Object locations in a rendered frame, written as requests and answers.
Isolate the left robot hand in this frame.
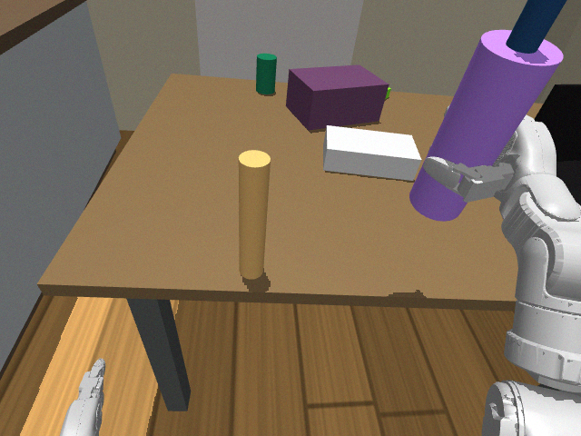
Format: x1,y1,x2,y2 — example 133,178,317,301
60,358,105,436

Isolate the right robot hand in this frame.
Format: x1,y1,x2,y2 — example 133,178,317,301
423,106,556,203

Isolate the table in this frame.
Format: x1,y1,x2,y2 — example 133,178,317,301
37,74,559,411

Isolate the right robot arm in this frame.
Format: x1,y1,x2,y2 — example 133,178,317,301
481,173,581,436

